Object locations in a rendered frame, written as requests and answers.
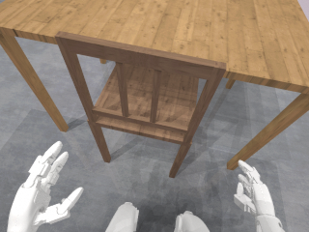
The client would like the left robot thigh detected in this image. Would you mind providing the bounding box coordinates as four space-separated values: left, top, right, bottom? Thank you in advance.
105 204 139 232

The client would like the robot thigh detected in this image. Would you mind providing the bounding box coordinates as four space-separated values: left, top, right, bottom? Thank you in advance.
105 204 139 232
175 214 210 232

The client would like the right robot hand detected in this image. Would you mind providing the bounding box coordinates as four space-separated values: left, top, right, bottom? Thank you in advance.
234 160 275 218

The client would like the table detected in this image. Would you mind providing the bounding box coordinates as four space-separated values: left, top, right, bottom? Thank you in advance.
0 0 309 170

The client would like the right robot thigh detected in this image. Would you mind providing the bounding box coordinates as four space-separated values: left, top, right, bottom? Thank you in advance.
175 214 210 232

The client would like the left robot hand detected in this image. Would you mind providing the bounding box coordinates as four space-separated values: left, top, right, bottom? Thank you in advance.
7 141 84 232

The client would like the robot right forearm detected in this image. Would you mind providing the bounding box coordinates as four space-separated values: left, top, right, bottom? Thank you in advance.
254 215 285 232

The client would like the chair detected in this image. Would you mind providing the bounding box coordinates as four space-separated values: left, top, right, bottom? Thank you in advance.
54 31 227 179

